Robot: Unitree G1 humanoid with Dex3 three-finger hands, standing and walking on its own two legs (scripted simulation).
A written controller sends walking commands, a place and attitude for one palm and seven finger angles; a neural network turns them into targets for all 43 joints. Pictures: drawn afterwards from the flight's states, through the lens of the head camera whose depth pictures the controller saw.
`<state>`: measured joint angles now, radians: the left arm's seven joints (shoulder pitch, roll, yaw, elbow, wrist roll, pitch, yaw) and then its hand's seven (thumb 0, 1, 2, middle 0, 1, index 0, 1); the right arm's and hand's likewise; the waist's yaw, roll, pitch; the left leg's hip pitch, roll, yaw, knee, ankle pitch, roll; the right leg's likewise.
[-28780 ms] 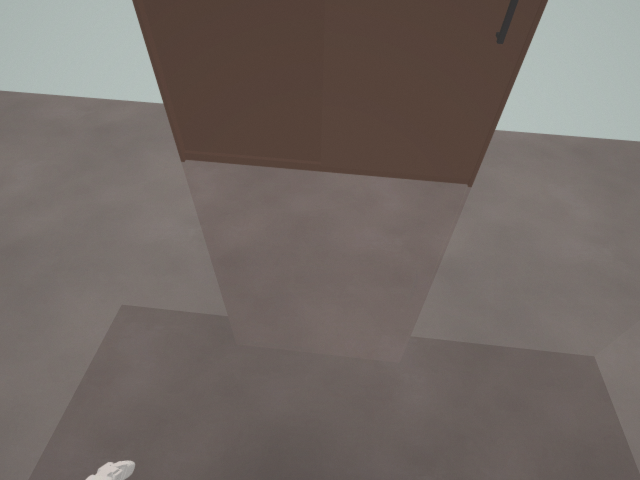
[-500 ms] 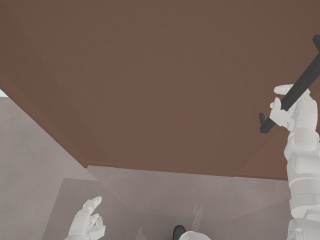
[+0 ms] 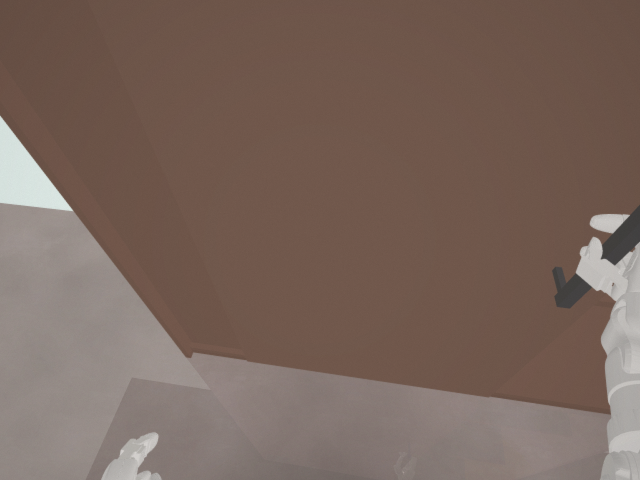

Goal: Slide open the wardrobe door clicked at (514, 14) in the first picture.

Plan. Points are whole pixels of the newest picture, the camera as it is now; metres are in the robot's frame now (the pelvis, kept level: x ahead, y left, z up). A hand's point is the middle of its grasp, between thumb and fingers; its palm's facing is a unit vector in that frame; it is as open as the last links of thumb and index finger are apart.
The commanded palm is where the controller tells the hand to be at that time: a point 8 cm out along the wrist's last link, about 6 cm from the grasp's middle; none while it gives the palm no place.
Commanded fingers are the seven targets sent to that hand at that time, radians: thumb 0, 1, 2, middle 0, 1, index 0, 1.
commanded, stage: stop walking and hold the door there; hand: right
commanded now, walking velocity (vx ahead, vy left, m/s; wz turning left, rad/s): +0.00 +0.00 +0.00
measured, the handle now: (612, 232) +0.42 -0.35 +0.08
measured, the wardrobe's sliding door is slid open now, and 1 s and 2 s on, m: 0.51 0.51 0.51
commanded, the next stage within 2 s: loosen the grip on the handle in 0.18 s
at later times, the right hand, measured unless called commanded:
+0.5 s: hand (593, 264) +0.38 -0.31 +0.07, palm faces +0.41 +0.89 -0.21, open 7.6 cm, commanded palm +0.34 -0.34 +0.07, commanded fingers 0.00 0.55 -0.20 0.42 1.37 0.42 1.37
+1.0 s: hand (601, 268) +0.38 -0.32 +0.06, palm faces +0.44 +0.87 -0.21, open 14.5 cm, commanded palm +0.33 -0.36 +0.08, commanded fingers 0.00 0.55 -0.20 0.25 1.15 0.25 1.15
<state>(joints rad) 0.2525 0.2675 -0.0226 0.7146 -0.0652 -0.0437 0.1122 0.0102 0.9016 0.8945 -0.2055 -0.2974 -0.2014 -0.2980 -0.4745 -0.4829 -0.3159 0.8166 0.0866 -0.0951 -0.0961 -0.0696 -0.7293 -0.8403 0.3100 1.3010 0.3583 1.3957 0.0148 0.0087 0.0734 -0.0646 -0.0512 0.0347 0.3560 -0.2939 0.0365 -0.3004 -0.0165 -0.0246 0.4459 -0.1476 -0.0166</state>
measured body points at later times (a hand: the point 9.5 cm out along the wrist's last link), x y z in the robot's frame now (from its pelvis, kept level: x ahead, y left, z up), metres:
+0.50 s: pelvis -0.03 +0.00 -0.01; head +0.01 -0.02 +0.43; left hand +0.08 +0.28 -0.11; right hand +0.35 -0.36 +0.08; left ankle -0.07 +0.09 -0.74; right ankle +0.05 -0.11 -0.74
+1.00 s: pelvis -0.03 -0.02 -0.02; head +0.00 -0.03 +0.43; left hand +0.04 +0.25 -0.13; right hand +0.35 -0.37 +0.08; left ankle -0.07 +0.09 -0.74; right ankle +0.05 -0.11 -0.74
